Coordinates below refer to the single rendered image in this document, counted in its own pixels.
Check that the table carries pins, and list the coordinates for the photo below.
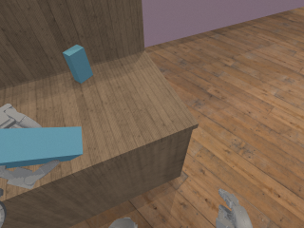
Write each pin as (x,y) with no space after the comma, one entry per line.
(135,128)

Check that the robot left hand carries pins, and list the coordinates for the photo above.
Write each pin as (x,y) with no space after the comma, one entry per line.
(22,177)

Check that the robot right hand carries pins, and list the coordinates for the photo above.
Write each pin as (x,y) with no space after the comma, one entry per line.
(236,218)

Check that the sponge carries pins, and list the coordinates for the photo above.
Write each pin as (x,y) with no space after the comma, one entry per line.
(38,145)

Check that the left robot thigh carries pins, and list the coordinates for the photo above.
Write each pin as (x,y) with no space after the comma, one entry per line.
(123,223)

